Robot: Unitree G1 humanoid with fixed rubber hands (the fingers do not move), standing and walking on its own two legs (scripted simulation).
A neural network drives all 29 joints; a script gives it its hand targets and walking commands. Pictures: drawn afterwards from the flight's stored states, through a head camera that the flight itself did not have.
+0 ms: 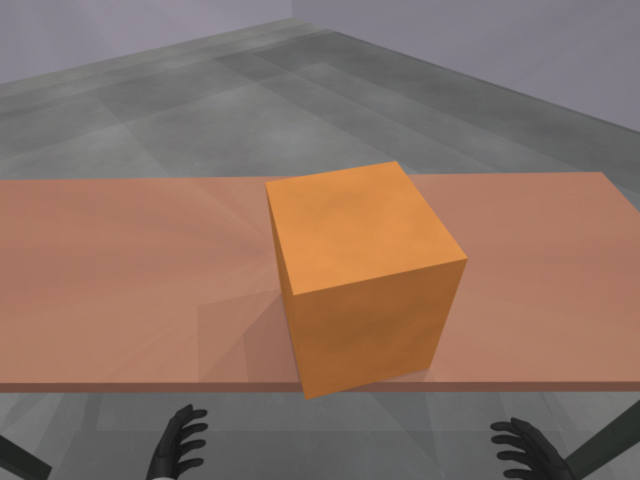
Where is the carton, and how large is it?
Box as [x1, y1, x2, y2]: [265, 161, 467, 399]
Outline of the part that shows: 396,161 265,182 281,293 305,399 429,367 467,257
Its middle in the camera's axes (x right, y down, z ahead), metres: +0.05 +0.06 +0.57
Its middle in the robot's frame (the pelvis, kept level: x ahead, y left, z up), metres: +0.40 -0.02 +0.04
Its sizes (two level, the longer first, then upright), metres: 0.210 0.200 0.250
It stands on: a table, 0.67 m high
